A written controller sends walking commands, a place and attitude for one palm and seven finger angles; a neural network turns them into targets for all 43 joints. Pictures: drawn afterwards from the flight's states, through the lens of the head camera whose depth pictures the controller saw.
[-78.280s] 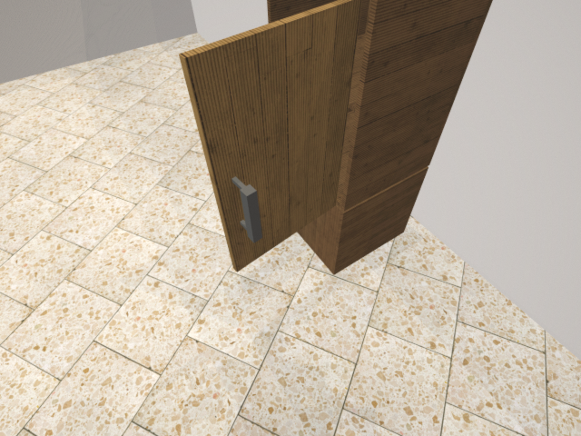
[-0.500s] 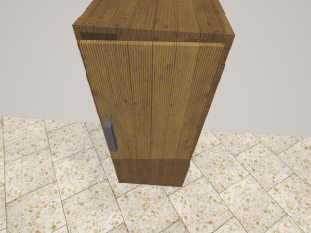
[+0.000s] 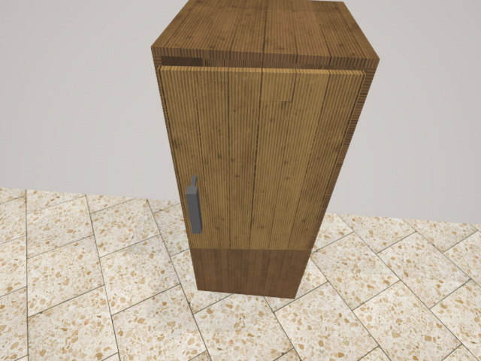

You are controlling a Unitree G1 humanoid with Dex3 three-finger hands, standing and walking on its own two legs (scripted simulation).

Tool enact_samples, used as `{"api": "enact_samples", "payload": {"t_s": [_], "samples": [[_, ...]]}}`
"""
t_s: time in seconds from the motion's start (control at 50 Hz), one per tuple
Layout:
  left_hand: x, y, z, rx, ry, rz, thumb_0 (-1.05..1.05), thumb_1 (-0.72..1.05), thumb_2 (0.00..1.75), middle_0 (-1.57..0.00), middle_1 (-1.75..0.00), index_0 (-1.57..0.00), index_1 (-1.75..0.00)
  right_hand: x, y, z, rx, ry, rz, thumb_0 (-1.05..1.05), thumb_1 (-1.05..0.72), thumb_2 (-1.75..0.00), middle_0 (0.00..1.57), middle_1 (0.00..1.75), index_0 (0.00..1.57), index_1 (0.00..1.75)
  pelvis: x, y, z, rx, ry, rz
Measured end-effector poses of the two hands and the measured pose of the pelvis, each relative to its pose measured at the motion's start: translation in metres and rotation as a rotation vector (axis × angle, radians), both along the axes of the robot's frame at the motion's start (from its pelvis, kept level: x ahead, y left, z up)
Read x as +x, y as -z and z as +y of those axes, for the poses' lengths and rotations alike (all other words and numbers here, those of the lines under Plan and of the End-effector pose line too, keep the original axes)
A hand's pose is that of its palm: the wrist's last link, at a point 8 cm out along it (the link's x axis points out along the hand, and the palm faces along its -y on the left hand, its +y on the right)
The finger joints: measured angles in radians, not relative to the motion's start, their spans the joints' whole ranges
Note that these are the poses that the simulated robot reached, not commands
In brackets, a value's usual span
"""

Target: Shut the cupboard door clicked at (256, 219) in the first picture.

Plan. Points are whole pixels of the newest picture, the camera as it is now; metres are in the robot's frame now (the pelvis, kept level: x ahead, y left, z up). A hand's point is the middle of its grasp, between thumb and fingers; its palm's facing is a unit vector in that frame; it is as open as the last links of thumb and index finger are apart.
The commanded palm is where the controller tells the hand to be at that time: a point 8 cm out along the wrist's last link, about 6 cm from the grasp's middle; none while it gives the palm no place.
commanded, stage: look again from close up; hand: left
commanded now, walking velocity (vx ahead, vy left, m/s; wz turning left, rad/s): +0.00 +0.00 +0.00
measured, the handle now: (195, 204) +0.50 +0.15 -0.09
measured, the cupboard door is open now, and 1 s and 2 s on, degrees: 4 4 4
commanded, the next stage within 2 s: shuffle to correct the standing spot in 0.06 s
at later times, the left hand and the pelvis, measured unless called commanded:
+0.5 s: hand out of the picture -0.03 +0.16 -0.17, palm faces -0.01 -0.99 -0.17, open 7.4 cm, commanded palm none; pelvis +0.01 -0.01 +0.00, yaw -1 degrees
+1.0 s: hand out of the picture +0.04 +0.14 -0.18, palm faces +0.04 -0.98 -0.19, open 7.3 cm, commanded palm none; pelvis +0.04 -0.02 -0.01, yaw +0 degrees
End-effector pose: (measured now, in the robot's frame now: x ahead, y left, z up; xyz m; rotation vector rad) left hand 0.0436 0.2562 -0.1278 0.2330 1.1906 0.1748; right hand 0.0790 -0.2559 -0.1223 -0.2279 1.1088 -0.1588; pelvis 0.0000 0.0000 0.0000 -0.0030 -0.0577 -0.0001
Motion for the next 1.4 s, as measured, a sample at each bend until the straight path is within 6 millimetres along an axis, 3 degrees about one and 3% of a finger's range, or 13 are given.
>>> {"api": "enact_samples", "payload": {"t_s": [0.26,0.5,0.66,0.82,0.9,1.14,1.26,1.4], "samples": [[-0.038,0.005,0.008,-0.006,-0.01,0.111,0.0,0.9,0.9,-0.2,-0.3,-0.2,-0.3,-0.039,0.002,0.001,-0.01,0.026,0.119,0.01,-0.91,-0.9,0.2,0.3,0.2,0.3,-0.009,-0.004,0.006,0.0,-0.002,0.01],[-0.077,0.017,-0.046,-0.101,-0.043,0.272,0.0,0.91,0.9,-0.2,-0.3,-0.2,-0.3,-0.077,0.019,0.011,0.059,0.111,0.256,0.01,-0.91,-0.9,0.2,0.3,0.2,0.3,0.006,0.0,-0.014,0.0,0.019,0.027],[-0.076,0.027,-0.081,-0.158,-0.106,0.31,0.0,0.9,0.9,-0.2,-0.3,-0.2,-0.3,-0.067,0.023,0.005,0.052,0.114,0.302,0.01,-0.91,-0.9,0.2,0.3,0.2,0.3,0.031,0.006,-0.027,-0.018,-0.003,0.041],[-0.036,0.03,-0.095,-0.175,-0.104,0.268,0.0,0.91,0.9,-0.2,-0.3,-0.2,-0.3,-0.035,0.023,0.012,0.057,0.111,0.281,0.01,-0.92,-0.9,0.2,0.3,0.2,0.3,0.052,0.004,-0.029,-0.007,-0.004,0.036],[-0.016,0.027,-0.088,-0.146,-0.085,0.221,0.01,0.91,0.9,-0.2,-0.3,-0.2,-0.3,-0.023,0.022,0.008,0.048,0.121,0.26,0.02,-0.94,-0.9,0.2,0.3,0.2,0.3,0.049,0.002,-0.027,0.001,-0.001,0.033],[0.005,0.017,-0.032,-0.022,-0.024,0.074,0.01,0.91,0.9,-0.2,-0.3,-0.2,-0.3,-0.009,0.02,0.009,0.06,0.083,0.085,0.01,-0.92,-0.9,0.2,0.3,0.2,0.3,0.015,0.008,-0.014,-0.007,0.009,0.022],[0.01,0.003,-0.015,0.004,0.004,0.001,0.0,0.91,0.9,-0.2,-0.3,-0.2,-0.3,-0.019,0.021,0.022,0.087,0.045,0.044,0.01,-0.92,-0.9,0.2,0.3,0.2,0.3,0.003,0.006,-0.005,0.0,0.007,0.014],[-0.009,-0.002,-0.014,0.002,0.015,0.036,0.0,0.91,0.9,-0.2,-0.3,-0.2,-0.3,-0.042,0.022,0.022,0.096,0.036,0.095,0.01,-0.92,-0.9,0.2,0.3,0.2,0.3,-0.004,0.002,-0.003,0.012,0.011,0.032]]}}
